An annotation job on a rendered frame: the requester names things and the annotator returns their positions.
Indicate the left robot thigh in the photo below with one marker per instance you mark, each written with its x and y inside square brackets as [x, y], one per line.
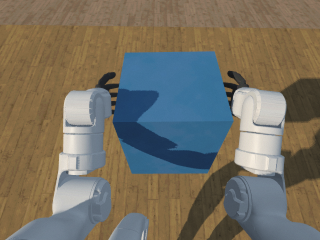
[133, 226]

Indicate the robot left forearm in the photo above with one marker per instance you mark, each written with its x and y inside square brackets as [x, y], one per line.
[84, 114]

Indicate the robot right forearm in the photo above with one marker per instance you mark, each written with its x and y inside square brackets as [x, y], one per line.
[262, 117]

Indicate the robot left hand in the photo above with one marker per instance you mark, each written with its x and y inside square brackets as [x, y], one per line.
[101, 84]

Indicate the robot right hand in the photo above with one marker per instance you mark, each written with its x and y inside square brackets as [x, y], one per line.
[240, 80]

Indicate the robot right upper arm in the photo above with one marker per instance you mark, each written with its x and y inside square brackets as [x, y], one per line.
[259, 205]

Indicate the robot left upper arm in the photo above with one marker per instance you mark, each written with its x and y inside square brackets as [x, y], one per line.
[80, 203]

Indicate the carton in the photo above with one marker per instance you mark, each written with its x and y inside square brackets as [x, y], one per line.
[172, 113]

